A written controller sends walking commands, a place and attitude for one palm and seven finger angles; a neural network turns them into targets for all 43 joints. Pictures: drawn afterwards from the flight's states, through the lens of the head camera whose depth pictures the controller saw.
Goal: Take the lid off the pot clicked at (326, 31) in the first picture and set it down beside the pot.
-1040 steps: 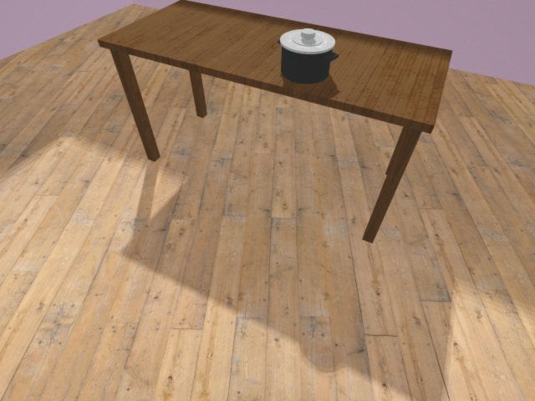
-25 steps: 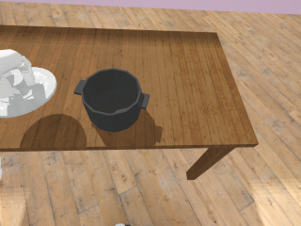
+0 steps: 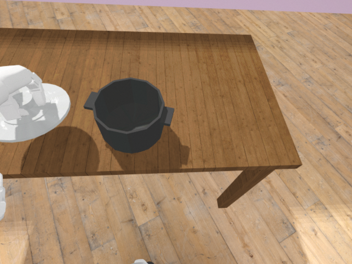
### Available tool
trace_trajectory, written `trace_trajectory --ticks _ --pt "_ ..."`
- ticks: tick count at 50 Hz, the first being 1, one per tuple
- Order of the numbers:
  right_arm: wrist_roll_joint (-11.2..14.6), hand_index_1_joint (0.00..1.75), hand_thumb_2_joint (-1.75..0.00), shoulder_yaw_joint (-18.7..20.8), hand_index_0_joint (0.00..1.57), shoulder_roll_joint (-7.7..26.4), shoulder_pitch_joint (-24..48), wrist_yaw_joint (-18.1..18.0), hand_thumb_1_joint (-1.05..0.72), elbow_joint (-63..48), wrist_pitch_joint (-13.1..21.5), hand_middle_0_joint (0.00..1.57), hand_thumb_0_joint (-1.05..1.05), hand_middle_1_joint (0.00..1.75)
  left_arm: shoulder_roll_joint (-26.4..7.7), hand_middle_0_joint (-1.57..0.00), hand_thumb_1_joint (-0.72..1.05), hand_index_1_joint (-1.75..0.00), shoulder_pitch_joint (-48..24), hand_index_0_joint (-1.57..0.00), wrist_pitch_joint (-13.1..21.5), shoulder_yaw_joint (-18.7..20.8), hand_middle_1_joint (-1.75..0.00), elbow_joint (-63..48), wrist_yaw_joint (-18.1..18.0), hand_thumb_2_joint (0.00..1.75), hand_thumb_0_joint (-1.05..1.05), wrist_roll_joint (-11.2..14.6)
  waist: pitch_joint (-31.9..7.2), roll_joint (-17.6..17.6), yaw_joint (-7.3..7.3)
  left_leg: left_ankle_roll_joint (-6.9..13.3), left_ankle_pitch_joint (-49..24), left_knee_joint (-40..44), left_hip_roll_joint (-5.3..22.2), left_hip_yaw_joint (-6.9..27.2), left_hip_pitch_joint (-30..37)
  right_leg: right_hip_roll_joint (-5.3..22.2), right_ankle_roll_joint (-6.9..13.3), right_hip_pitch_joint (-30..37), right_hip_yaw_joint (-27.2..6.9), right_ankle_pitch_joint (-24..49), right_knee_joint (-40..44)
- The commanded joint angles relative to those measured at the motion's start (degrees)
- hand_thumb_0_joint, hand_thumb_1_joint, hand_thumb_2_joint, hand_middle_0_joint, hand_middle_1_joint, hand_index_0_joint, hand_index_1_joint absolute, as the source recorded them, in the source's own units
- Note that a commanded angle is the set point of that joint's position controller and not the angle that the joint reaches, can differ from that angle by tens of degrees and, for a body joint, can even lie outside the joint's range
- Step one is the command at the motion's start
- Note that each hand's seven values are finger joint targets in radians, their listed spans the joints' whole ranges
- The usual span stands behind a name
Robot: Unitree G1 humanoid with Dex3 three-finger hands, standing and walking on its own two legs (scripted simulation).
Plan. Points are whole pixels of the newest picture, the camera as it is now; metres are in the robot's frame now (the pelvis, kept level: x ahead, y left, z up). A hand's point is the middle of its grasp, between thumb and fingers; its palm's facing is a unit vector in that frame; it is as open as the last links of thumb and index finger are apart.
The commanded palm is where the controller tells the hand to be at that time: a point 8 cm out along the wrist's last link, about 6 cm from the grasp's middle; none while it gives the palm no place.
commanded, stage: lower the lid onto the table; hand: left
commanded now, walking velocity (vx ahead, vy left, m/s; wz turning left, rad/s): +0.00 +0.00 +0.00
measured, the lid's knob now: (22, 101) +0.47 +0.34 +0.05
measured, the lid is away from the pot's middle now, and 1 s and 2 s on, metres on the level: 0.24 0.24 0.27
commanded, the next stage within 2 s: open the fingers wide in 1.44 s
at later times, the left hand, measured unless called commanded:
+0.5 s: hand (22, 116) +0.44 +0.34 +0.04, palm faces -0.50 -0.11 -0.86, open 6.7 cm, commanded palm +0.49 +0.34 +0.11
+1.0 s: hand (30, 120) +0.45 +0.34 +0.01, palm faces -0.51 -0.11 -0.86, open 6.7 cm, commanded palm +0.50 +0.33 +0.07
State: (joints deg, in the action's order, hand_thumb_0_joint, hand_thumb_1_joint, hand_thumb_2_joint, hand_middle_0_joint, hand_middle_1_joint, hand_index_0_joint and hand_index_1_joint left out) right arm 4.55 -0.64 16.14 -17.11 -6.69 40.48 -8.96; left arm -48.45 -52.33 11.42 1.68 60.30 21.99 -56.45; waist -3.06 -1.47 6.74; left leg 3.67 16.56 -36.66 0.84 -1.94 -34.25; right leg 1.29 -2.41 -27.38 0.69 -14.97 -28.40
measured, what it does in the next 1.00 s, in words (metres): stands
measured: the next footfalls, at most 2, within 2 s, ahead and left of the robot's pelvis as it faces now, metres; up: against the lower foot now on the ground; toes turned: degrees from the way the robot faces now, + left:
none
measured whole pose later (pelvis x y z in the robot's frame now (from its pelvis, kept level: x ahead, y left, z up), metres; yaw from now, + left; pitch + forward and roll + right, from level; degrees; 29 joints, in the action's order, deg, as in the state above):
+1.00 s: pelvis -0.01 +0.01 -0.02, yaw -1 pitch +18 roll -5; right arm 3.9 -1.6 15.9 -18.9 -7.6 40.7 -9.1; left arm -49.6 -53.1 13.4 2.5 66.8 17.0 -59.2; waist -4.3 -1.4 8.9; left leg 4.3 19.6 -45.6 1.8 -2.0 -44.6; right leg 0.4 -2.4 -37.6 0.3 -17.7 -36.8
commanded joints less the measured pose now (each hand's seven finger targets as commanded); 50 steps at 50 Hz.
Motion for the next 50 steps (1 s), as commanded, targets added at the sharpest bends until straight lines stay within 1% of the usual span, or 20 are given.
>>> trace_trajectory --ticks 1,3,4,8,14,16,17,20,24,26,30,32,33,34,39,41,43,46,49,50 --pt "0.01 0.30 -0.90 3.46 0.20 11.64 -5.94 -0.99 -0.90 -3.38 1.05 0.20 0.00 0.30 -21.68 -0.74 0.61 -1.08 -26.54 -0.91 -0.51 5.93 -1.00 -9.47 -3.69 1.06 0.00 0.71 -24.97 -8.34 -0.43 0.72 -27.80 1.19 -0.06 3.15 27.47 -4.24 4.12 -2.45 3.82 13.11 0.99" --pt "0.12 0.30 -0.90 3.53 0.20 11.60 -6.34 -1.04 -0.90 -3.29 1.23 0.20 0.00 0.30 -19.73 -0.74 0.61 -1.08 -28.42 -0.91 -0.81 3.67 -1.00 -10.17 -3.89 1.06 0.00 0.22 -24.69 -8.71 -0.03 0.66 -25.07 1.49 0.00 3.16 27.18 -4.29 4.31 -3.50 3.93 11.43 0.93" --pt "0.25 0.30 -0.90 3.33 0.20 11.69 -6.38 -1.07 -0.90 -3.31 1.34 0.20 0.00 0.30 -20.99 -0.74 0.61 -1.08 -27.86 -0.91 -0.75 4.48 -1.00 -9.30 -4.10 1.06 0.00 -0.03 -23.86 -8.98 -0.20 0.63 -24.10 1.26 0.01 3.20 26.47 -4.23 4.42 -3.74 3.93 10.71 0.73" --pt "0.08 0.30 -0.90 3.50 0.20 11.77 -6.90 -1.98 -0.90 -3.35 1.68 0.20 0.00 0.30 -22.70 -0.74 0.61 -1.08 -30.29 -0.91 0.16 5.38 -1.00 -13.29 -4.16 1.06 0.00 0.17 -28.67 -10.11 0.16 0.90 -25.17 0.58 -0.02 2.96 27.96 -4.10 4.20 -2.14 3.39 12.71 0.13" --pt "0.54 0.30 -0.90 3.06 0.20 12.18 -7.22 -2.33 -0.90 -2.64 2.14 0.20 0.00 0.30 -22.91 -0.74 0.61 -1.08 -27.92 -0.91 0.70 4.99 -1.00 -9.55 -4.17 1.06 0.00 0.43 -24.11 -9.66 0.45 0.85 -20.92 -0.16 0.22 2.60 24.26 -4.22 4.32 -4.90 3.66 9.97 -0.66" --pt "0.18 0.30 -0.90 3.34 0.20 12.01 -7.85 -2.49 -0.90 -2.71 2.06 0.20 0.00 0.30 -23.17 -0.74 0.61 -1.08 -29.04 -0.91 1.40 5.30 -1.00 -13.11 -4.40 1.06 0.00 0.00 -28.18 -12.71 0.40 0.68 -26.05 -1.01 0.27 3.02 27.95 -4.40 4.36 -5.28 3.52 11.46 -1.13" --pt "0.29 0.30 -0.90 3.29 0.20 11.80 -7.76 -2.46 -0.90 -2.55 2.10 0.20 0.00 0.30 -21.69 -0.74 0.61 -1.08 -28.94 -0.91 1.43 4.32 -1.00 -12.87 -4.33 1.06 0.00 0.28 -27.69 -13.69 0.60 0.46 -26.81 -1.31 0.43 3.19 28.39 -4.41 4.44 -6.19 3.66 11.25 -1.26" --pt "0.29 0.30 -0.90 3.22 0.20 12.05 -8.28 -2.64 -0.90 -2.20 2.38 0.20 0.00 0.30 -22.63 -0.74 0.61 -1.08 -26.00 -0.91 1.84 5.92 -1.00 -9.96 -4.23 1.06 0.00 1.20 -26.91 -9.39 0.69 0.86 -26.80 -1.79 0.53 2.91 26.16 -4.50 4.17 -5.70 3.69 12.36 -1.70" --pt "0.29 0.30 -0.90 3.24 0.20 12.14 -8.68 -2.58 -0.90 -1.67 2.16 0.20 0.00 0.30 -23.00 -0.74 0.61 -1.08 -25.79 -0.91 1.76 5.92 -1.00 -8.79 -4.80 1.06 0.00 0.30 -25.75 -10.67 0.77 0.71 -26.27 -2.53 0.45 2.81 25.06 -4.62 4.26 -7.37 3.73 11.61 -2.34" --pt "-0.10 0.30 -0.90 3.31 0.20 12.37 -8.92 -2.56 -0.90 -1.81 1.78 0.20 0.00 0.30 -26.24 -0.74 0.61 -1.08 -27.27 -0.91 2.36 8.31 -1.00 -12.22 -5.28 1.06 0.00 -0.02 -29.57 -12.68 0.09 0.65 -29.85 -3.04 0.38 3.00 26.57 -4.57 4.30 -5.67 3.33 13.78 -2.80" --pt "0.09 0.30 -0.90 3.15 0.20 12.10 -9.05 -2.25 -0.90 -1.68 1.83 0.20 0.00 0.30 -21.44 -0.74 0.61 -1.08 -25.30 -0.91 2.03 4.95 -1.00 -7.56 -5.29 1.06 0.00 0.08 -25.48 -11.22 1.05 0.28 -28.19 -3.21 0.76 3.17 24.83 -4.71 4.29 -9.37 4.03 11.04 -3.12" --pt "-0.21 0.30 -0.90 3.31 0.20 12.28 -9.30 -2.29 -0.90 -1.84 1.43 0.20 0.00 0.30 -24.23 -0.74 0.61 -1.08 -27.23 -0.91 1.95 6.89 -1.00 -9.70 -5.74 1.06 0.00 -0.52 -28.17 -12.25 0.68 0.39 -27.72 -3.49 0.63 3.62 25.68 -4.63 4.36 -8.82 3.80 10.90 -3.39" --pt "-0.35 0.30 -0.90 3.41 0.20 12.19 -9.55 -2.32 -0.90 -1.99 1.32 0.20 0.00 0.30 -23.22 -0.74 0.61 -1.08 -27.54 -0.91 2.11 6.18 -1.00 -10.73 -5.89 1.06 0.00 -0.78 -29.24 -13.15 0.88 0.10 -29.16 -3.53 0.64 3.84 26.74 -4.78 4.43 -9.49 3.97 10.80 -3.54" --pt "-0.36 0.30 -0.90 3.47 0.20 11.95 -9.72 -2.20 -0.90 -1.72 1.43 0.20 0.00 0.30 -21.37 -0.74 0.61 -1.08 -27.26 -0.91 2.03 5.02 -1.00 -9.75 -5.88 1.06 0.00 -0.62 -28.60 -13.12 1.12 0.04 -29.13 -3.91 0.90 3.83 26.97 -4.80 4.40 -10.56 4.08 10.30 -3.61" --pt "-0.37 0.30 -0.90 3.23 0.20 12.18 -10.29 -2.32 -0.90 -1.43 1.31 0.20 0.00 0.30 -22.72 -0.74 0.61 -1.08 -27.32 -0.91 2.06 5.87 -1.00 -7.41 -6.46 1.06 0.00 -0.80 -27.71 -10.51 1.64 0.37 -26.54 -4.65 0.94 3.77 24.32 -4.87 4.21 -11.25 3.94 9.60 -4.44" --pt "-0.79 0.30 -0.90 3.34 0.20 12.32 -10.61 -2.39 -0.90 -1.76 0.94 0.20 0.00 0.30 -24.56 -0.74 0.61 -1.08 -28.76 -0.91 2.54 7.18 -1.00 -10.56 -6.91 1.06 0.00 -1.28 -31.27 -13.21 1.28 0.10 -30.05 -5.00 0.89 4.12 26.58 -4.90 4.29 -10.93 3.74 10.69 -4.87" --pt "-1.06 0.30 -0.90 3.36 0.20 11.97 -10.51 -2.13 -0.90 -1.69 0.83 0.20 0.00 0.30 -23.09 -0.74 0.61 -1.08 -27.77 -0.91 2.57 6.76 -1.00 -9.58 -7.43 1.06 0.00 -1.77 -30.33 -14.90 1.14 -0.62 -31.90 -5.48 1.19 4.78 27.53 -5.03 4.49 -13.37 4.31 9.51 -5.18" --pt "-0.86 0.30 -0.90 3.08 0.20 12.24 -10.44 -2.09 -0.90 -1.90 0.45 0.20 0.00 0.30 -22.57 -0.74 0.61 -1.08 -26.63 -0.91 1.93 6.15 -1.00 -6.07 -7.74 1.06 0.00 -1.56 -28.00 -10.41 1.73 0.17 -27.16 -5.70 0.84 4.10 23.01 -5.04 4.18 -12.81 4.09 9.02 -5.52" --pt "-0.71 0.30 -0.90 3.04 0.20 12.27 -10.82 -2.02 -0.90 -1.88 0.46 0.20 0.00 0.30 -22.38 -0.74 0.61 -1.08 -27.76 -0.91 1.60 5.25 -1.00 -5.93 -8.08 1.06 0.00 -2.31 -27.76 -11.31 2.03 0.11 -23.59 -5.82 0.84 4.18 22.21 -5.10 4.42 -14.14 4.16 6.97 -5.97" --pt "-0.80 0.30 -0.90 2.97 0.20 12.19 -10.85 -2.09 -0.90 -2.00 0.62 0.20 0.00 0.30 -21.62 -0.74 0.61 -1.08 -28.52 -0.91 2.05 4.82 -1.00 -7.16 -7.90 1.06 0.00 -2.28 -28.31 -12.79 1.92 -0.10 -26.16 -5.95 1.12 4.66 23.56 -5.02 4.58 -15.22 4.33 7.13 -6.24"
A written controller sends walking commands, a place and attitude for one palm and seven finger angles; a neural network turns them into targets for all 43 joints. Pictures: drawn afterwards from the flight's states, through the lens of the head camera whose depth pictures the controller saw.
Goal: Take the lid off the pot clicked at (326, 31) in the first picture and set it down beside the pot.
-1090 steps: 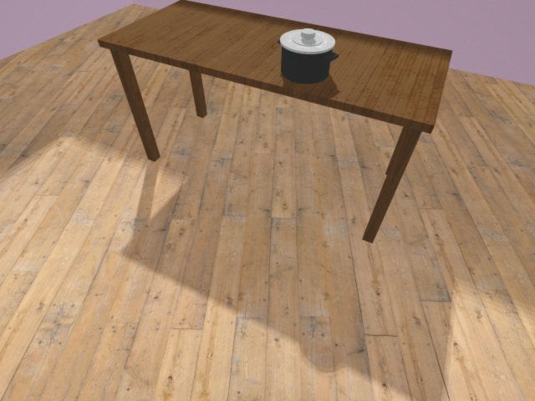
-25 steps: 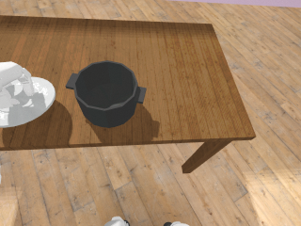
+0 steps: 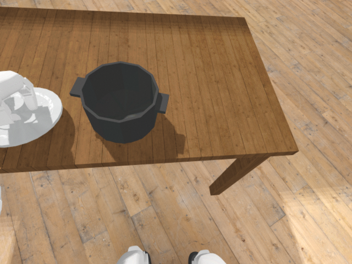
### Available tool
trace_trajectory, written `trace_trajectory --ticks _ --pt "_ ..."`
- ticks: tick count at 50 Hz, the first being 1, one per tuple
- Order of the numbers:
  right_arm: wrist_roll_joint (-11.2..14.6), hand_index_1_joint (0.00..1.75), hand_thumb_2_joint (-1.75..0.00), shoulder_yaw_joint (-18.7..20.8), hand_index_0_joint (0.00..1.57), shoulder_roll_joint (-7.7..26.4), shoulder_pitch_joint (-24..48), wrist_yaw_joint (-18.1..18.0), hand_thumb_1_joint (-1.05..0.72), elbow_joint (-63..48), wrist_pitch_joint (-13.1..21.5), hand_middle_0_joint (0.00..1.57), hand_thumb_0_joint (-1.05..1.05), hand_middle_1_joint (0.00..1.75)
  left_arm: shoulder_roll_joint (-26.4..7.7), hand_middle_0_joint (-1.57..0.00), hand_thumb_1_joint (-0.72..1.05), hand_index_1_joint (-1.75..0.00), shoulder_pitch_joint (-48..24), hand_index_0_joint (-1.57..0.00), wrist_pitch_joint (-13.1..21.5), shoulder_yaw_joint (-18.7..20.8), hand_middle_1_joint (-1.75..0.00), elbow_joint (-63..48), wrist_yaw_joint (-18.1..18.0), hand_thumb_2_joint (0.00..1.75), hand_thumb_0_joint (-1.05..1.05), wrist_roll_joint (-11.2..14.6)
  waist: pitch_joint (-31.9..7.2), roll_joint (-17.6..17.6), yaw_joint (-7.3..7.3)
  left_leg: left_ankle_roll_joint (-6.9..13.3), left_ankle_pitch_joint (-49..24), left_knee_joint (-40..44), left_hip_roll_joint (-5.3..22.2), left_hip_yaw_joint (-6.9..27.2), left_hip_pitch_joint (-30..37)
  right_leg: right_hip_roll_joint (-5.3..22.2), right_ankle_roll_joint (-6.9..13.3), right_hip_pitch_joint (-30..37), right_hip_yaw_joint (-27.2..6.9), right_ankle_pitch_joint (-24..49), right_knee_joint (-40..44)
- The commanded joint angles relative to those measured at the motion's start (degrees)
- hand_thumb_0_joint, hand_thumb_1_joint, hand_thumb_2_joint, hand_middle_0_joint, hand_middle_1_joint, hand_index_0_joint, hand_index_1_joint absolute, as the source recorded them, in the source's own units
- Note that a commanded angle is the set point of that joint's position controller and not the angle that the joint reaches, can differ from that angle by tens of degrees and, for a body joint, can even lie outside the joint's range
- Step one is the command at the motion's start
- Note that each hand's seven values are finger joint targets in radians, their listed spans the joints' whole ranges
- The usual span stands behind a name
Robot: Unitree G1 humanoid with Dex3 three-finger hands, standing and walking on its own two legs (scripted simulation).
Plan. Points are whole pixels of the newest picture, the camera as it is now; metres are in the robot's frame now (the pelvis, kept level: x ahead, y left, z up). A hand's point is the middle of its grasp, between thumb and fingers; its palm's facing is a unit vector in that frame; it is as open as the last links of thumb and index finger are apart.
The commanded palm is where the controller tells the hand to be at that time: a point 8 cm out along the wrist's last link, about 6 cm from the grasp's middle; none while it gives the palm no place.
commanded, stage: lower the lid onto the table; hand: left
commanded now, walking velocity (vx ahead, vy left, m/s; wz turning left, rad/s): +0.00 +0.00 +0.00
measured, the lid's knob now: (13, 106) +0.48 +0.35 +0.00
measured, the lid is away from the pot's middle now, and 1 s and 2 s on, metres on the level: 0.24 0.27 0.27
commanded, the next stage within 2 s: open the fingers wide in 0.44 s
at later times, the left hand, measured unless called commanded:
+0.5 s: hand (9, 115) +0.45 +0.35 +0.01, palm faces -0.49 -0.11 -0.87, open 6.6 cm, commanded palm +0.51 +0.33 +0.06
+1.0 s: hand (4, 122) +0.44 +0.36 +0.00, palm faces -0.46 -0.12 -0.88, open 6.5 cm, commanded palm +0.48 +0.34 +0.06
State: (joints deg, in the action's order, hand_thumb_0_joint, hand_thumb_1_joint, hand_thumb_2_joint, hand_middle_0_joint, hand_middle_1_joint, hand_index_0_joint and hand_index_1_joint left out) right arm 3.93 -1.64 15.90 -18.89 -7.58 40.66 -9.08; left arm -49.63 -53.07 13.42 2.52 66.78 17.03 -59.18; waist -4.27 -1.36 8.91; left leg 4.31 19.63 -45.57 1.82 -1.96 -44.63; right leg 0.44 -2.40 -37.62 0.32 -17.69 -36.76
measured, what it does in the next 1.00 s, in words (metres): stands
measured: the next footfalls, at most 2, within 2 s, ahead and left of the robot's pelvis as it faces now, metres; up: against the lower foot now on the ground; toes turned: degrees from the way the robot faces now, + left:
none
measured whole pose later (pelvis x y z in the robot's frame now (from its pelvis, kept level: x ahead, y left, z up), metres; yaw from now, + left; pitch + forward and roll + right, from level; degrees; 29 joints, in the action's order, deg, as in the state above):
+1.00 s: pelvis -0.02 +0.03 -0.02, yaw -1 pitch +20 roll -7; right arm 4.2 -2.0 16.1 -18.8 -5.4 37.5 -10.5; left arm -48.2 -54.7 12.1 1.2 67.3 13.6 -60.1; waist -5.5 -1.7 8.4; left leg 6.6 21.3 -53.5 1.5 -2.3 -52.7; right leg 0.6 -0.5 -45.2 -0.3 -19.4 -44.0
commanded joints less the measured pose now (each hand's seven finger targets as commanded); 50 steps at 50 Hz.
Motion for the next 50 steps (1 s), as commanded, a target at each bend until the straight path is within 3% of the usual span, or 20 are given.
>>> trace_trajectory --ticks 1,5,8,10,12,14,17,19,22,26,27,28,30,31,34,37,39,42,44,50 --pt "-0.44 0.30 -0.90 4.16 0.20 12.52 -9.50 -1.27 -0.90 -2.12 0.52 0.20 0.00 0.30 -21.81 -0.74 0.61 -1.08 -28.41 -0.91 0.19 4.99 -1.00 -15.16 -3.04 1.06 0.00 0.31 -29.40 -13.97 -0.33 -0.80 -30.15 2.49 0.13 4.74 35.41 -4.24 4.43 -4.70 4.48 10.06 1.92" --pt "-0.14 0.30 -0.90 3.75 0.20 12.35 -9.24 -1.32 -0.90 -2.28 0.75 0.20 0.00 0.30 -19.93 -0.74 0.61 -1.08 -27.07 -0.91 0.31 3.76 -1.00 -12.46 -2.95 1.06 0.00 1.23 -26.39 -12.32 0.30 -0.52 -27.00 2.14 0.13 4.35 32.08 -4.33 4.39 -5.85 4.59 9.19 1.45" --pt "-0.32 0.30 -0.90 3.51 0.20 12.76 -9.63 -1.68 -0.90 -2.35 0.60 0.20 0.00 0.30 -23.63 -0.74 0.61 -1.08 -26.92 -0.91 0.62 5.84 -1.00 -12.64 -3.41 1.06 0.00 0.56 -27.91 -11.46 0.36 -0.34 -25.44 1.61 -0.11 4.30 30.76 -4.53 4.29 -4.96 4.47 9.06 0.80" --pt "-0.26 0.30 -0.90 3.38 0.20 12.60 -9.52 -1.69 -0.90 -2.27 0.87 0.20 0.00 0.30 -22.55 -0.74 0.61 -1.08 -27.44 -0.91 1.09 4.90 -1.00 -13.57 -3.42 1.06 0.00 0.65 -28.19 -14.15 0.16 -0.55 -26.67 1.15 0.11 4.31 31.16 -4.36 4.51 -5.97 4.53 9.14 0.20" --pt "-0.51 0.30 -0.90 3.39 0.20 12.58 -9.61 -1.69 -0.90 -2.44 0.54 0.20 0.00 0.30 -25.20 -0.74 0.61 -1.08 -25.88 -0.91 1.18 7.25 -1.00 -12.69 -4.00 1.06 0.00 0.04 -29.14 -14.55 -0.33 -0.80 -28.36 0.27 0.04 4.56 31.67 -4.56 4.52 -6.25 4.60 9.25 -0.24" --pt "-0.56 0.30 -0.90 3.50 0.20 12.71 -9.34 -1.36 -0.90 -2.23 0.22 0.20 0.00 0.30 -22.41 -0.74 0.61 -1.08 -26.10 -0.91 0.57 5.28 -1.00 -11.87 -4.11 1.06 0.00 0.33 -27.22 -14.26 0.28 -0.86 -27.13 0.16 0.34 4.66 30.72 -4.54 4.46 -8.05 4.89 8.35 -0.33" --pt "-0.87 0.30 -0.90 3.79 0.20 12.54 -9.89 -0.98 -0.90 -2.32 -0.21 0.20 0.00 0.30 -21.76 -0.74 0.61 -1.08 -25.49 -0.91 0.39 5.53 -1.00 -11.90 -4.18 1.06 0.00 -0.12 -29.18 -14.60 0.09 -1.12 -30.95 -0.85 0.44 5.25 32.43 -4.79 4.49 -9.32 5.06 8.75 -0.96" --pt "-0.56 0.30 -0.90 3.60 0.20 12.59 -9.68 -0.70 -0.90 -2.34 -0.50 0.20 0.00 0.30 -18.83 -0.74 0.61 -1.08 -24.72 -0.91 -0.25 3.00 -1.00 -8.78 -3.95 1.06 0.00 0.06 -25.68 -12.15 0.91 -0.99 -26.72 -0.81 0.43 5.16 29.56 -4.93 4.40 -11.14 5.15 6.52 -0.96" --pt "-0.74 0.30 -0.90 3.88 0.20 12.68 -10.12 -0.66 -0.90 -2.24 -0.83 0.20 0.00 0.30 -19.87 -0.74 0.61 -1.08 -26.68 -0.91 0.12 3.81 -1.00 -11.30 -3.75 1.06 0.00 -0.44 -28.45 -13.35 0.64 -1.03 -27.93 -1.29 0.61 5.74 31.40 -4.85 4.52 -11.88 5.02 6.31 -1.52" --pt "-0.54 0.30 -0.90 3.45 0.20 12.78 -10.18 -0.58 -0.90 -2.86 -0.88 0.20 0.00 0.30 -18.76 -0.74 0.61 -1.08 -25.67 -0.91 -0.07 2.87 -1.00 -8.52 -3.70 1.06 0.00 -0.13 -26.37 -10.92 1.13 -0.73 -24.15 -1.41 0.47 5.71 28.17 -5.15 4.42 -13.04 4.99 4.57 -2.28" --pt "-0.31 0.30 -0.90 3.91 0.20 11.61 -9.86 0.48 -0.90 -5.03 -1.12 0.20 0.00 0.30 -19.81 -0.74 0.61 -1.08 -12.34 -0.91 -0.15 7.52 -1.00 -6.12 -3.70 1.06 0.00 0.25 -27.07 -11.96 -3.59 -1.67 -27.55 -1.38 -0.48 5.98 28.49 -5.09 5.29 -10.42 5.69 5.26 -3.06" --pt "-0.77 0.30 -0.90 4.16 0.20 12.16 -8.88 0.96 -0.90 -5.19 -1.75 0.20 0.00 0.30 -19.49 -0.73 0.60 -1.08 -13.77 -0.90 0.06 7.07 -1.00 -10.17 -3.89 1.05 0.00 0.30 -29.45 -11.65 -2.69 -2.17 -29.62 -1.31 0.01 5.85 29.66 -5.24 5.22 -9.94 5.50 6.90 -3.13" --pt "-0.57 0.30 -0.90 4.36 0.20 11.93 -8.41 1.57 -0.90 -4.93 -2.29 0.20 0.00 0.30 -17.81 -0.71 0.57 -1.07 -16.64 -0.86 -0.38 5.61 -1.00 -10.99 -4.30 1.01 0.00 0.54 -28.22 -10.34 -1.74 -1.48 -28.30 -1.73 -0.06 5.46 28.25 -5.05 4.83 -10.01 5.01 7.37 -2.79" --pt "-0.66 0.30 -0.90 4.48 0.20 12.37 -9.04 1.50 -0.90 -4.64 -2.71 0.20 0.00 0.30 -19.52 -0.70 0.56 -1.07 -19.05 -0.85 -0.71 6.09 -1.00 -12.00 -4.80 1.00 0.00 0.02 -28.67 -9.98 -1.34 -1.59 -27.20 -1.21 0.10 5.89 28.86 -5.21 4.62 -10.38 5.07 6.22 -2.78" --pt "-0.35 0.30 -0.90 4.32 0.20 12.30 -8.62 1.58 -0.90 -5.07 -2.38 0.20 0.00 0.30 -20.58 -0.66 0.52 -1.06 -19.36 -0.80 -1.56 6.62 -1.00 -10.59 -5.97 0.96 0.00 -0.48 -26.45 -10.30 -1.52 -1.45 -21.20 -0.35 -0.12 6.08 27.50 -5.04 4.87 -10.96 5.09 3.33 -2.35" --pt "-0.10 0.30 -0.90 4.08 0.20 12.19 -8.37 1.58 -0.90 -5.02 -1.94 0.20 0.00 0.30 -17.28 -0.63 0.47 -1.05 -19.66 -0.76 -2.06 3.71 -0.99 -8.28 -6.12 0.92 0.00 -0.68 -23.81 -9.82 -0.88 -1.34 -18.40 0.06 -0.09 6.30 26.62 -5.02 4.92 -12.98 5.15 1.72 -2.30" --pt "-0.03 0.30 -0.90 4.02 0.20 12.51 -8.44 1.55 -0.90 -4.95 -1.69 0.20 0.00 0.30 -17.87 -0.61 0.44 -1.04 -20.73 -0.73 -2.20 3.79 -0.98 -9.00 -6.06 0.90 0.00 -0.69 -23.67 -9.29 -0.95 -1.14 -15.94 0.47 0.03 6.55 25.95 -4.91 4.97 -12.55 4.96 1.09 -2.11" --pt "-0.01 0.30 -0.90 4.12 0.20 12.24 -8.57 1.43 -0.90 -4.94 -1.34 0.20 0.00 0.30 -14.99 -0.58 0.40 -1.02 -21.18 -0.69 -2.25 1.70 -0.97 -8.42 -5.52 0.87 0.00 -0.83 -23.70 -10.20 -0.40 -1.35 -16.69 0.24 0.20 7.04 27.41 -4.94 4.96 -14.61 5.02 0.62 -2.36" --pt "0.15 0.30 -0.90 3.95 0.20 12.52 -8.53 1.32 -0.90 -5.21 -1.12 0.20 0.00 0.30 -14.92 -0.56 0.37 -1.01 -21.80 -0.66 -2.62 1.28 -0.97 -7.03 -5.42 0.85 0.00 -0.74 -22.44 -8.04 0.01 -1.09 -13.26 0.68 0.16 7.24 25.46 -4.89 4.81 -14.66 4.79 -0.43 -2.28" --pt "0.17 0.30 -0.90 3.71 0.20 12.76 -9.03 0.98 -0.90 -5.54 -0.33 0.20 0.00 0.30 -15.54 -0.50 0.27 -0.98 -22.48 -0.57 -2.37 1.54 -0.95 -7.43 -4.88 0.78 0.00 -0.58 -23.38 -8.26 -0.21 -1.10 -15.02 0.27 0.24 7.37 25.30 -4.77 4.94 -14.50 4.74 0.46 -2.90"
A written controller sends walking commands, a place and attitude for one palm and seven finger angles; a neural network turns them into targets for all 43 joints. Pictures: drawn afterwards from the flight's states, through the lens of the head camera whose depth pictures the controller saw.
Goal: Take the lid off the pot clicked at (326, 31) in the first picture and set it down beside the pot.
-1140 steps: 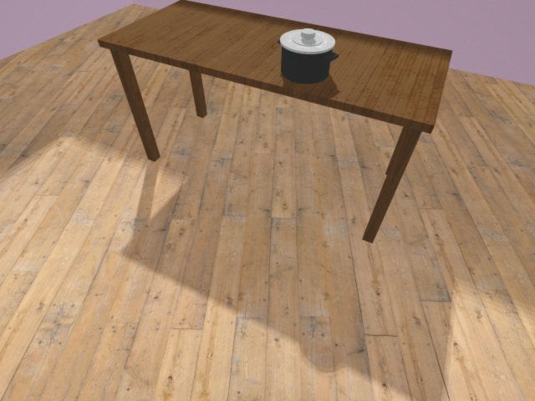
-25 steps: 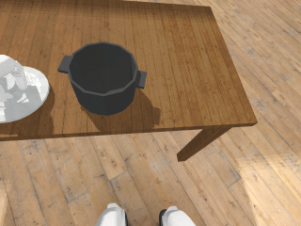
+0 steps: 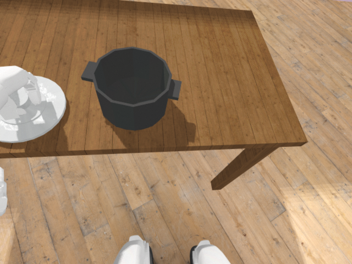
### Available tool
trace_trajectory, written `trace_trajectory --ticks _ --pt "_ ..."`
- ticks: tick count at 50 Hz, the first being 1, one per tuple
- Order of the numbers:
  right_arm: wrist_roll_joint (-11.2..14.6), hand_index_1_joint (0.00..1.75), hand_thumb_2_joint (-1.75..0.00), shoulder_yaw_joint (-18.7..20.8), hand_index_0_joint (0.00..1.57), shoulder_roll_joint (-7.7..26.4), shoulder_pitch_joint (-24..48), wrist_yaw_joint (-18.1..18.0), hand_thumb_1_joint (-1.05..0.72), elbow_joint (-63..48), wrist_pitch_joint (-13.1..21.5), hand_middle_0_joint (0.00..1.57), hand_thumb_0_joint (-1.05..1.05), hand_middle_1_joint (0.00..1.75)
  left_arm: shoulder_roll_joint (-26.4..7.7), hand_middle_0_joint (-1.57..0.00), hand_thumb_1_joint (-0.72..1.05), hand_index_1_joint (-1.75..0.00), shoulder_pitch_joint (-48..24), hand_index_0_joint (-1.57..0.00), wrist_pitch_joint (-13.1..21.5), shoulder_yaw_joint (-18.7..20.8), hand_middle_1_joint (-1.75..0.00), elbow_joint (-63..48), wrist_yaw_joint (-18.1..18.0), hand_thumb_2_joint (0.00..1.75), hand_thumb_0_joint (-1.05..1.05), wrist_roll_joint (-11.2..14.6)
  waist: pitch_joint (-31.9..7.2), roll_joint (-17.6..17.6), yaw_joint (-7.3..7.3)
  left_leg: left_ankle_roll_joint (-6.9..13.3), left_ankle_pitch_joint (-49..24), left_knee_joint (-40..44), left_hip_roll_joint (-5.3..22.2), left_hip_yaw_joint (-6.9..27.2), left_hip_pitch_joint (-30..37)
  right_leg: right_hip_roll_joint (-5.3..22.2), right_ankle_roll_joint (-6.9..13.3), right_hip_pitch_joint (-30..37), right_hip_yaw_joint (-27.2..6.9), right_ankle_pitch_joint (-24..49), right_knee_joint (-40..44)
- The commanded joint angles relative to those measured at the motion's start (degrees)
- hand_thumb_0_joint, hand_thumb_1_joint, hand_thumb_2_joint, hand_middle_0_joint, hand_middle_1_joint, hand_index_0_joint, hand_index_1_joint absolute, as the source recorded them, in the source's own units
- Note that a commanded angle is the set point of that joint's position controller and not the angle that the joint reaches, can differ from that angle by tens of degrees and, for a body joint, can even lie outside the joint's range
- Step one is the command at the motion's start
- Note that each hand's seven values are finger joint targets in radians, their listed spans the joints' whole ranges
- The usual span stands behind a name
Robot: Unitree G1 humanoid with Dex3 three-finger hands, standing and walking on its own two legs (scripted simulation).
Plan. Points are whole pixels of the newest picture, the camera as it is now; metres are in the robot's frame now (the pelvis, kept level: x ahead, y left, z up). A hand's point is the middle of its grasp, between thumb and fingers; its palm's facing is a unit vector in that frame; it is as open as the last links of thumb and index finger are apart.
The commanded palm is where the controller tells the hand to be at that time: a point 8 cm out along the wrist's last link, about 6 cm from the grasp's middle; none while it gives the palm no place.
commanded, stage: open the fingers wide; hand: left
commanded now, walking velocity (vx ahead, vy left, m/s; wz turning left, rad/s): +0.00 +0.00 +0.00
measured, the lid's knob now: (18, 100) +0.49 +0.35 +0.00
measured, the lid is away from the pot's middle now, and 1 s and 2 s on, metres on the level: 0.27 0.27 0.27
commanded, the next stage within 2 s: raise the empty hand in 0.64 s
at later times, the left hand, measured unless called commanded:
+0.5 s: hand (9, 105) +0.46 +0.35 +0.02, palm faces -0.45 -0.13 -0.88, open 10.6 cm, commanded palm +0.50 +0.31 +0.08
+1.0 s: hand (8, 101) +0.46 +0.35 +0.04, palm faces -0.42 -0.14 -0.90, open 11.0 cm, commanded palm +0.49 +0.32 +0.11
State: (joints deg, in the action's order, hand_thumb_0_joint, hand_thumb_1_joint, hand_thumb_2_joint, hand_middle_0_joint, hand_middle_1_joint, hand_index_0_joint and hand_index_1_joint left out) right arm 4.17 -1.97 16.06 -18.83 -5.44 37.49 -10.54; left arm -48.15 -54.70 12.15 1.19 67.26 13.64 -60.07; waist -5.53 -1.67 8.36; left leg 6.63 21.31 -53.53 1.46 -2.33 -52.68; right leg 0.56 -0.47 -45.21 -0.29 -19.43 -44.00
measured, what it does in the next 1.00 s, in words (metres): stands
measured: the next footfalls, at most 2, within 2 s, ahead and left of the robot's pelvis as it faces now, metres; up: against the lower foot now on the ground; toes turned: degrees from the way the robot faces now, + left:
none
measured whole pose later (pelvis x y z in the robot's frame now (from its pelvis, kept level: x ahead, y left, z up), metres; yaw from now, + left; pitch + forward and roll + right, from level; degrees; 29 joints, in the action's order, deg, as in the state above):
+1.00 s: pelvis +0.00 +0.01 +0.01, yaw +2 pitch +19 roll -7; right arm 3.5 -0.7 15.3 -20.7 -4.1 39.1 -9.7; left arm -44.1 -54.3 8.6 -1.2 63.8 12.9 -59.3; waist -5.9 -2.0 7.8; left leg 7.5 20.3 -50.9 -0.1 -1.4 -49.7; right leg 0.4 1.3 -41.0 -1.5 -18.6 -40.0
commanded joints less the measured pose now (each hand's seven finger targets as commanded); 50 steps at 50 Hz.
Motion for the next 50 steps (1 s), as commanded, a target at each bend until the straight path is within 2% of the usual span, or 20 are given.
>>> trace_trajectory --ticks 1,4,6,8,13,15,17,20,23,26,29,31,33,35,37,39,43,46,48,50 --pt "-0.34 0.30 -0.90 4.28 0.20 12.57 -9.44 -1.20 -0.90 -2.31 0.91 0.20 0.00 0.30 -17.84 -0.49 0.26 -0.97 -21.48 -0.56 -1.00 3.52 -0.94 -9.27 -1.45 0.77 0.00 0.11 -23.74 -9.29 0.02 -3.56 -17.67 8.13 0.60 7.79 34.38 -4.98 2.97 -6.54 5.22 2.36 4.31" --pt "-0.11 0.30 -0.90 4.28 0.20 12.44 -9.31 -1.09 -0.90 -2.58 0.87 0.20 0.00 0.30 -16.85 -0.46 0.21 -0.96 -19.04 -0.52 -1.37 3.24 -0.93 -6.52 -1.39 0.74 0.00 0.23 -22.46 -7.79 0.21 -3.77 -17.90 7.81 0.68 8.03 33.83 -5.12 2.92 -7.23 5.44 2.35 4.18" --pt "-0.55 0.30 -0.90 4.54 0.20 12.70 -9.86 -0.87 -0.90 -2.21 0.66 0.20 0.00 0.30 -18.93 -0.44 0.18 -0.95 -21.48 -0.49 -0.93 4.66 -0.93 -10.88 -1.18 0.72 0.00 0.12 -25.17 -11.18 -0.65 -4.34 -21.30 8.07 0.94 8.67 36.72 -5.03 3.07 -7.12 5.34 2.80 4.13" --pt "-0.40 0.30 -0.90 4.80 0.20 12.33 -9.71 -0.69 -0.90 -2.15 0.54 0.20 0.00 0.30 -15.93 -0.42 0.15 -0.93 -19.59 -0.46 -1.35 3.17 -0.92 -9.01 -1.24 0.70 0.00 0.28 -24.29 -9.50 -0.08 -4.52 -21.96 7.86 1.19 9.02 37.09 -5.18 2.98 -8.27 5.59 3.00 4.24" --pt "-0.52 0.30 -0.90 4.90 0.20 12.46 -9.86 -0.37 -0.90 -1.67 0.20 0.20 0.00 0.30 -14.96 -0.38 0.07 -0.90 -21.01 -0.39 -1.61 2.32 -0.90 -9.54 -1.11 0.66 0.00 0.60 -23.45 -10.26 0.14 -4.83 -20.95 8.63 1.45 9.72 37.53 -5.22 3.01 -9.13 5.59 2.08 4.61" --pt "-0.68 0.30 -0.90 5.16 0.20 12.40 -9.88 -0.19 -0.90 -1.61 0.21 0.20 0.00 0.30 -15.09 -0.36 0.03 -0.89 -21.39 -0.37 -1.29 3.01 -0.89 -12.00 -1.29 0.64 0.00 0.64 -24.96 -12.63 -0.57 -5.46 -24.10 8.97 1.78 10.68 40.34 -5.05 3.29 -9.67 5.61 2.58 4.63" --pt "-0.92 0.30 -0.90 5.55 0.20 12.18 -10.17 0.06 -0.90 -1.32 -0.06 0.20 0.00 0.30 -14.36 -0.34 0.00 -0.88 -21.03 -0.34 -1.50 3.10 -0.88 -12.72 -1.54 0.62 0.00 0.80 -26.40 -11.28 -0.36 -5.79 -26.21 8.73 2.04 11.26 41.96 -5.25 3.09 -9.28 5.54 3.27 5.01" --pt "-0.67 0.30 -0.90 5.61 0.20 12.20 -9.74 0.22 -0.90 -0.83 0.04 0.20 0.00 0.30 -10.23 -0.34 0.00 -0.88 -23.24 -0.34 -2.04 -0.03 -0.88 -11.90 -1.84 0.62 0.00 1.11 -22.95 -11.19 0.62 -5.92 -21.86 10.06 2.53 12.86 41.59 -5.01 2.98 -12.24 5.42 1.52 5.01" --pt "-0.50 0.30 -0.90 5.21 0.20 12.62 -9.82 0.09 -0.90 -0.98 0.43 0.20 0.00 0.30 -12.68 -0.34 0.00 -0.88 -22.92 -0.34 -2.68 1.42 -0.88 -9.95 -2.54 0.62 0.00 1.09 -22.02 -9.31 0.45 -5.33 -15.77 10.69 2.12 12.59 39.16 -4.94 3.09 -11.11 5.14 0.37 5.05" --pt "-0.72 0.30 -0.90 5.56 0.20 12.25 -10.09 0.41 -0.90 -0.75 0.77 0.20 0.00 0.30 -9.08 -0.34 0.00 -0.88 -23.94 -0.34 -3.02 -0.96 -0.88 -11.50 -2.62 0.62 0.00 0.77 -23.29 -12.26 0.48 -6.43 -18.90 10.74 2.55 14.00 42.55 -4.95 3.12 -12.83 5.09 0.68 4.67" --pt "-0.60 0.30 -0.90 5.26 0.20 12.60 -9.96 0.35 -0.90 -1.06 1.07 0.20 0.00 0.30 -11.61 -0.34 0.00 -0.87 -24.50 -0.34 -3.50 0.78 -0.87 -10.62 -3.10 0.63 0.00 0.88 -23.33 -9.10 0.49 -5.63 -16.11 10.55 2.03 13.35 39.96 -4.98 3.07 -11.19 4.72 0.85 4.84" --pt "-0.88 0.30 -0.90 5.43 0.20 12.52 -10.46 0.30 -0.90 -1.19 1.23 0.20 0.00 0.30 -12.71 -0.34 0.00 -0.87 -24.70 -0.34 -3.35 1.77 -0.87 -12.71 -3.15 0.63 0.00 0.61 -26.56 -11.67 -0.16 -6.50 -21.31 10.21 2.34 14.09 43.28 -4.92 3.11 -10.89 4.50 2.01 4.49" --pt "-0.79 0.30 -0.90 5.72 0.20 12.07 -10.20 0.65 -0.90 -0.83 1.16 0.20 0.00 0.30 -7.30 -0.34 -0.01 -0.87 -24.17 -0.34 -3.94 -1.82 -0.87 -10.92 -2.90 0.64 0.00 0.83 -24.36 -10.60 0.85 -6.33 -21.23 9.69 2.31 13.42 42.87 -5.11 2.98 -12.19 4.89 1.89 5.03" --pt "-0.66 0.30 -0.90 5.30 0.20 12.55 -10.29 0.51 -0.90 -0.69 1.32 0.20 0.00 0.30 -9.69 -0.35 -0.01 -0.86 -25.74 -0.35 -3.65 -0.57 -0.86 -10.89 -2.78 0.64 0.00 0.94 -23.00 -9.79 0.76 -6.00 -19.52 9.96 2.22 13.52 41.29 -4.94 3.13 -12.00 4.88 1.60 4.68" --pt "-0.84 0.30 -0.90 5.59 0.20 12.08 -10.43 0.61 -0.90 -1.08 1.29 0.20 0.00 0.30 -9.28 -0.35 -0.01 -0.86 -25.32 -0.35 -3.67 -0.49 -0.86 -12.19 -2.67 0.65 0.00 0.80 -25.54 -12.65 0.34 -6.44 -22.03 9.68 2.09 13.44 43.70 -5.10 3.20 -11.73 4.71 2.12 4.82" --pt "-0.73 0.30 -0.90 5.62 0.20 12.05 -10.38 0.52 -0.90 -1.24 1.20 0.20 0.00 0.30 -10.72 -0.35 -0.01 -0.86 -24.13 -0.35 -3.64 0.94 -0.86 -11.76 -2.78 0.65 0.00 0.92 -25.88 -10.00 0.28 -6.09 -21.70 9.59 1.84 12.68 42.73 -5.20 3.12 -9.71 4.71 2.63 5.33" --pt "-0.79 0.30 -0.90 5.44 0.20 12.11 -10.51 0.23 -0.90 -0.85 1.54 0.20 0.00 0.30 -12.32 -0.35 -0.01 -0.86 -28.10 -0.35 -3.30 1.13 -0.86 -15.73 -2.95 0.65 0.00 0.73 -26.56 -13.44 0.16 -6.32 -21.23 10.66 1.94 12.70 44.57 -4.93 3.27 -8.92 4.70 2.87 6.01" --pt "-1.06 0.30 -0.90 5.59 0.20 11.79 -10.70 0.19 -0.90 -0.72 1.76 0.20 0.00 0.30 -13.18 -0.35 -0.01 -0.86 -27.82 -0.35 -3.06 2.31 -0.86 -18.23 -2.95 0.65 0.00 0.91 -29.55 -15.99 -0.57 -7.38 -28.48 10.67 2.27 13.23 48.95 -5.08 3.35 -7.89 4.80 4.63 6.37" --pt "-0.64 0.30 -0.90 5.48 0.20 11.69 -10.06 0.44 -0.90 -0.80 1.69 0.20 0.00 0.30 -11.11 -0.35 -0.01 -0.86 -24.40 -0.35 -4.08 1.25 -0.86 -12.95 -2.96 0.65 0.00 1.53 -25.17 -11.09 -0.09 -6.46 -24.16 11.04 1.64 11.84 44.89 -5.17 3.14 -6.75 4.85 4.00 7.57" --pt "-0.41 0.30 -0.90 5.17 0.20 12.06 -9.90 0.51 -0.90 -0.54 1.88 0.20 0.00 0.30 -10.88 -0.35 -0.01 -0.86 -26.01 -0.35 -4.27 0.25 -0.86 -12.54 -2.71 0.65 0.00 1.46 -22.97 -10.98 -0.19 -5.96 -21.21 12.11 1.49 11.51 43.22 -4.90 3.33 -6.47 4.80 3.56 7.91"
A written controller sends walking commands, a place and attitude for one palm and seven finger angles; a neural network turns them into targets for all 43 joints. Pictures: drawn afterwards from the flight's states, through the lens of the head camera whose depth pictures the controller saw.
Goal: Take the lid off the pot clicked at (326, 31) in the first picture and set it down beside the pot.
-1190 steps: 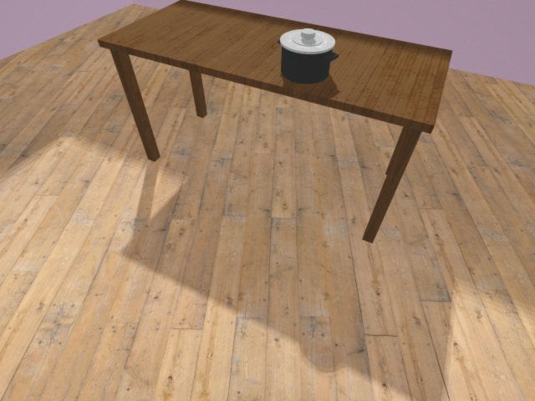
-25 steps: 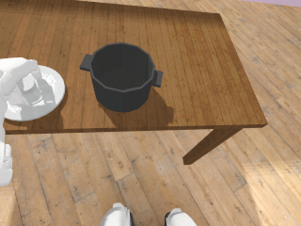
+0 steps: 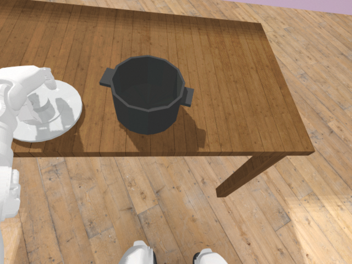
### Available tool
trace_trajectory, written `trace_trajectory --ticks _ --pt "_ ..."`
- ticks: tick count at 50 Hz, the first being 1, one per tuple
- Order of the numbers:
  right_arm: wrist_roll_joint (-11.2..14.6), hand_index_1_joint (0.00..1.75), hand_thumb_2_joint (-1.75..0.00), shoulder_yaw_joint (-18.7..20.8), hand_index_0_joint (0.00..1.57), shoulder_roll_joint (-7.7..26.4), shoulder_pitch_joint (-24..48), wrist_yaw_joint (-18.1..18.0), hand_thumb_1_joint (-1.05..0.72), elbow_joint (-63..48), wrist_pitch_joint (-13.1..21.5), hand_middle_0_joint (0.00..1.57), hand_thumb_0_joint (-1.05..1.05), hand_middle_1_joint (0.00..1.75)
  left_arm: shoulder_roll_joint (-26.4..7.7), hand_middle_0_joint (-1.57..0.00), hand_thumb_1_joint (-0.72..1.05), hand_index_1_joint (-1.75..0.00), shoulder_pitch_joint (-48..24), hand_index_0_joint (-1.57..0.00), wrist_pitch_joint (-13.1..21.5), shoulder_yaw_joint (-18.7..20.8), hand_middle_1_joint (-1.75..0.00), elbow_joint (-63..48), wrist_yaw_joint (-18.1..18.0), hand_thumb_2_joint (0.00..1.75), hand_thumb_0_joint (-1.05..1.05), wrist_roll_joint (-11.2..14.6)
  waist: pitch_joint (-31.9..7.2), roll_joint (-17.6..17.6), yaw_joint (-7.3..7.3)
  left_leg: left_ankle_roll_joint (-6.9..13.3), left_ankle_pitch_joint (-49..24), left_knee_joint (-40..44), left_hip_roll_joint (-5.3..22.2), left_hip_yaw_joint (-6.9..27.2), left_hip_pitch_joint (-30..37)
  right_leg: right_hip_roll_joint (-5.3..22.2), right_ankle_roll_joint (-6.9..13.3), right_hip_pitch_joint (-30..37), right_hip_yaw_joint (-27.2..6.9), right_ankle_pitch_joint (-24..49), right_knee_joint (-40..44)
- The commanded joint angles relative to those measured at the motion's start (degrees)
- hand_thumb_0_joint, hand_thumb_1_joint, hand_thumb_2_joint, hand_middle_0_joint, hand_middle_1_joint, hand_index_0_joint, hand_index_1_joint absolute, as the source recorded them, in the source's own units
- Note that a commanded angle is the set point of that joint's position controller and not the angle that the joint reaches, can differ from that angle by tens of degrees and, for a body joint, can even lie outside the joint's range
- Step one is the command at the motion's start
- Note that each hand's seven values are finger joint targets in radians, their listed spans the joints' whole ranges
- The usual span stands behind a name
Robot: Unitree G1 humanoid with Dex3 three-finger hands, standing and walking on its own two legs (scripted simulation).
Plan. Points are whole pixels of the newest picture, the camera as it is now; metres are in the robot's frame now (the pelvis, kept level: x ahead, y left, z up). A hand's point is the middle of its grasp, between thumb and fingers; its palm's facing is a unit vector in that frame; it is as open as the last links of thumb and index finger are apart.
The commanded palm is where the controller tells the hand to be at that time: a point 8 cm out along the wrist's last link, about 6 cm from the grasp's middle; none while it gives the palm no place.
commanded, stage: raise the empty hand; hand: left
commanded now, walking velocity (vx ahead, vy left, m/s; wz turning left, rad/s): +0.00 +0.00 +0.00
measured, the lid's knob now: (38, 102) +0.49 +0.33 -0.01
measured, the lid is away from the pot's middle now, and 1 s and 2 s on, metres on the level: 0.27 0.27 0.27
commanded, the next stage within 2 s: draw the hand back to the body in 1.04 s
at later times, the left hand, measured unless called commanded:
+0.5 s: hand (22, 84) +0.47 +0.31 +0.09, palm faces -0.41 -0.11 -0.90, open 11.0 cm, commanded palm +0.50 +0.29 +0.15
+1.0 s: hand (13, 65) +0.46 +0.30 +0.14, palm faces -0.40 -0.10 -0.91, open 11.0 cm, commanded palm +0.49 +0.29 +0.20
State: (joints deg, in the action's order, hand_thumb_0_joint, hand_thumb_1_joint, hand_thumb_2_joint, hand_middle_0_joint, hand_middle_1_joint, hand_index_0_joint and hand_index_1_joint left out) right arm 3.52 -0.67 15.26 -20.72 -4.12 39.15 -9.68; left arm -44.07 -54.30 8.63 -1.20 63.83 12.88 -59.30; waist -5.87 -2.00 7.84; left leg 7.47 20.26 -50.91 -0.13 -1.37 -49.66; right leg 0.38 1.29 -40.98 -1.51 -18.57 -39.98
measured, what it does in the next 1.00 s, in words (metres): stands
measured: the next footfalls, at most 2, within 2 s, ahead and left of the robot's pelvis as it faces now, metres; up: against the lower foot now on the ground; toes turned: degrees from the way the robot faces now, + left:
none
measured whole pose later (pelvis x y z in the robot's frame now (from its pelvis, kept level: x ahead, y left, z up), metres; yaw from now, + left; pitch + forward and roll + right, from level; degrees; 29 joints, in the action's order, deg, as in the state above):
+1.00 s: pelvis +0.02 -0.03 +0.03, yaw +2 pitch +12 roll -4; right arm 5.3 -0.8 16.2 -18.2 -4.7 39.1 -8.3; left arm -46.0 -57.1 8.4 -3.3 60.7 22.0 -55.8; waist -4.1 -2.0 5.3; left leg 5.2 16.8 -38.3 -0.9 -1.3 -34.1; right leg 1.3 -1.2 -26.7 -1.7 -15.8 -29.6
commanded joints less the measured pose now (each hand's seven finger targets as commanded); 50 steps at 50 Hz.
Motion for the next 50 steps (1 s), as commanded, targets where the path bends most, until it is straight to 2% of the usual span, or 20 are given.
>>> trace_trajectory --ticks 1,3,9,11,12,14,25,26,27,29,31,34,35,36,38,42,43,45,48,50 --pt "0.21 0.30 -0.90 3.93 0.20 12.81 -8.21 -0.65 -0.90 -2.19 1.06 0.20 0.00 0.30 -14.30 -0.35 -0.01 -0.86 -27.32 -0.35 -1.03 1.81 -0.86 -9.70 -1.75 0.65 0.00 0.61 -23.12 -11.73 0.41 -6.89 -20.11 9.72 3.04 10.44 40.91 -4.78 1.57 -10.26 5.80 2.44 4.18" --pt "0.07 0.30 -0.90 4.43 0.20 12.53 -8.35 -0.64 -0.90 -2.17 1.23 0.20 0.00 0.30 -14.75 -0.35 -0.01 -0.86 -29.01 -0.35 -0.73 2.48 -0.86 -13.80 -1.43 0.65 0.00 0.53 -26.25 -13.46 0.05 -7.26 -23.31 9.88 3.25 10.99 44.61 -4.82 1.68 -9.14 5.74 3.95 4.71" --pt "0.67 0.30 -0.90 3.86 0.20 12.64 -7.97 -0.89 -0.90 -2.21 1.63 0.20 0.00 0.30 -14.19 -0.35 -0.01 -0.86 -27.08 -0.35 -0.76 1.39 -0.86 -8.54 -0.31 0.65 0.00 1.23 -20.84 -8.40 0.63 -5.90 -17.20 11.67 2.36 9.40 39.85 -4.79 1.50 -6.83 5.62 3.09 6.23" --pt "0.59 0.30 -0.90 3.85 0.20 12.75 -7.95 -1.05 -0.90 -2.09 1.91 0.20 0.00 0.30 -15.14 -0.35 -0.01 -0.86 -28.79 -0.35 -0.31 1.66 -0.86 -10.04 -0.03 0.65 0.00 1.04 -21.59 -10.09 0.27 -6.09 -18.60 11.88 2.51 9.40 41.13 -4.55 1.60 -6.21 5.42 3.54 6.30" --pt "0.54 0.30 -0.90 3.95 0.20 12.67 -8.19 -1.20 -0.90 -2.14 2.07 0.20 0.00 0.30 -17.30 -0.35 -0.01 -0.86 -29.19 -0.35 -0.15 3.48 -0.86 -11.39 -0.09 0.65 0.00 0.85 -23.32 -9.36 -0.10 -6.01 -19.91 11.99 2.56 9.35 41.89 -4.55 1.56 -4.70 5.43 4.52 6.50" --pt "0.67 0.30 -0.90 3.86 0.20 12.70 -7.72 -1.35 -0.90 -2.51 2.13 0.20 0.00 0.30 -17.64 -0.35 -0.01 -0.86 -28.23 -0.35 -0.18 3.72 -0.86 -10.65 0.13 0.65 0.00 1.10 -22.50 -8.76 -0.28 -5.86 -19.06 12.42 2.32 8.75 40.91 -4.47 1.56 -3.44 5.42 4.82 7.06" --pt "0.95 0.30 -0.90 4.14 0.20 12.05 -6.79 -1.40 -0.90 -3.16 2.44 0.20 0.00 0.30 -17.67 -0.35 -0.01 -0.86 -26.49 -0.35 0.58 3.86 -0.86 -12.87 2.85 0.65 0.00 1.97 -24.03 -9.61 -1.29 -6.04 -29.71 12.79 1.80 6.92 44.73 -4.39 1.50 1.02 5.34 9.93 9.00" --pt "1.07 0.30 -0.90 4.09 0.20 12.07 -6.63 -1.22 -0.90 -2.69 2.39 0.20 0.00 0.30 -16.07 -0.35 -0.01 -0.86 -26.03 -0.35 0.16 2.44 -0.86 -10.82 3.14 0.65 0.00 2.39 -21.17 -8.80 -0.73 -5.73 -27.73 12.92 1.91 6.44 43.75 -4.42 1.28 0.27 5.54 8.99 9.40" --pt "1.19 0.30 -0.90 4.00 0.20 12.17 -6.59 -1.17 -0.90 -2.68 2.36 0.20 0.00 0.30 -17.04 -0.35 -0.01 -0.86 -25.78 -0.35 0.06 3.13 -0.86 -10.17 3.29 0.65 0.00 2.50 -20.08 -6.78 -0.95 -5.26 -25.19 13.50 1.77 6.27 42.17 -4.43 1.22 1.14 5.56 8.57 9.74" --pt "1.21 0.30 -0.90 4.08 0.20 12.28 -6.43 -1.30 -0.90 -2.88 2.46 0.20 0.00 0.30 -18.37 -0.35 -0.01 -0.86 -28.03 -0.35 0.25 3.50 -0.86 -13.41 3.71 0.65 0.00 2.58 -21.69 -7.85 -1.05 -4.87 -23.81 14.30 1.56 6.00 42.88 -4.20 1.35 2.78 5.27 8.89 10.34" --pt "1.17 0.30 -0.90 4.03 0.20 11.93 -5.85 -1.59 -0.90 -3.23 2.48 0.20 0.00 0.30 -19.12 -0.35 -0.01 -0.86 -28.26 -0.35 0.82 4.09 -0.86 -15.65 4.20 0.65 0.00 2.43 -23.42 -10.43 -1.43 -5.40 -28.66 14.01 1.63 6.20 45.59 -4.09 1.49 3.66 5.35 10.47 10.26" --pt "1.41 0.30 -0.90 3.95 0.20 11.93 -5.07 -1.61 -0.90 -3.52 2.39 0.20 0.00 0.30 -19.38 -0.35 -0.01 -0.86 -24.65 -0.35 0.77 5.16 -0.86 -12.96 4.70 0.65 0.00 3.42 -20.80 -6.91 -1.75 -4.78 -26.52 14.79 1.35 5.71 43.79 -4.13 1.25 4.94 5.45 10.41 11.25" --pt "1.46 0.30 -0.90 3.74 0.20 12.10 -4.78 -1.67 -0.90 -3.53 2.43 0.20 0.00 0.30 -19.15 -0.35 -0.01 -0.86 -25.88 -0.35 0.87 4.43 -0.86 -13.74 5.04 0.65 0.00 3.42 -20.61 -7.56 -1.76 -4.80 -27.11 15.16 1.37 5.61 43.87 -3.90 1.38 5.02 5.32 10.95 11.48" --pt "1.48 0.30 -0.90 3.81 0.20 11.93 -4.51 -1.45 -0.90 -3.21 2.43 0.20 0.00 0.30 -15.97 -0.35 -0.01 -0.86 -26.47 -0.35 0.19 1.57 -0.86 -12.32 5.42 0.65 0.00 3.55 -18.77 -7.59 -1.07 -4.64 -24.71 15.32 1.36 5.25 43.07 -3.87 1.22 4.24 5.44 9.66 11.64" --pt "1.71 0.30 -0.90 3.71 0.20 12.14 -4.58 -1.53 -0.90 -3.35 2.54 0.20 0.00 0.30 -17.88 -0.35 -0.01 -0.86 -27.07 -0.35 0.17 2.73 -0.86 -12.35 5.70 0.65 0.00 3.50 -18.30 -6.14 -1.37 -4.23 -22.29 15.92 1.22 5.38 42.61 -3.88 1.29 5.14 5.32 9.08 12.07" --pt "1.35 0.30 -0.90 3.97 0.20 11.59 -4.20 -1.79 -0.90 -3.69 2.71 0.20 0.00 0.30 -19.34 -0.35 -0.01 -0.86 -30.54 -0.35 0.84 4.00 -0.86 -19.30 6.24 0.65 0.00 3.44 -23.77 -9.90 -1.77 -4.73 -29.66 15.74 1.37 5.97 48.41 -3.79 1.31 6.94 5.42 12.12 12.37" --pt "1.42 0.30 -0.90 3.93 0.20 11.48 -3.88 -1.77 -0.90 -3.73 2.68 0.20 0.00 0.30 -17.93 -0.35 -0.01 -0.86 -28.91 -0.35 0.66 3.30 -0.86 -17.34 6.50 0.65 0.00 3.91 -22.45 -8.87 -1.60 -4.72 -29.65 15.77 1.29 5.70 47.66 -3.77 1.21 7.06 5.51 12.15 12.55" --pt "1.53 0.30 -0.90 3.65 0.20 11.82 -3.52 -1.67 -0.90 -3.77 2.64 0.20 0.00 0.30 -19.02 -0.35 -0.01 -0.86 -27.45 -0.35 0.41 4.22 -0.86 -14.74 6.72 0.65 0.00 4.21 -19.99 -6.68 -2.00 -4.15 -27.60 16.38 1.01 5.04 45.31 -3.64 1.22 7.65 5.27 12.50 13.13" --pt "1.94 0.30 -0.90 3.36 0.20 11.98 -3.02 -1.36 -0.90 -3.37 2.60 0.20 0.00 0.30 -16.28 -0.35 -0.01 -0.86 -28.99 -0.35 -0.90 0.78 -0.86 -11.74 7.37 0.65 0.00 3.95 -16.02 -4.75 -1.50 -3.85 -20.68 17.47 0.96 4.56 41.68 -3.55 1.20 7.51 5.59 10.01 13.31" --pt "1.66 0.30 -0.90 3.67 0.20 11.83 -2.63 -1.31 -0.90 -4.20 2.67 0.20 0.00 0.30 -18.46 -0.35 -0.01 -0.86 -29.81 -0.35 -0.37 2.74 -0.86 -16.26 7.31 0.65 0.00 3.52 -20.24 -6.55 -2.20 -3.87 -25.56 16.83 0.84 4.62 44.81 -3.49 1.40 8.95 5.23 12.45 13.06"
